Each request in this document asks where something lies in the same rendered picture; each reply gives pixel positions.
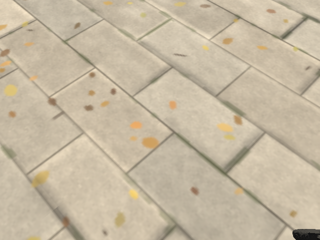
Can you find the right robot hand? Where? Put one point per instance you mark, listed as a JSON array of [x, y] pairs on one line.
[[306, 234]]

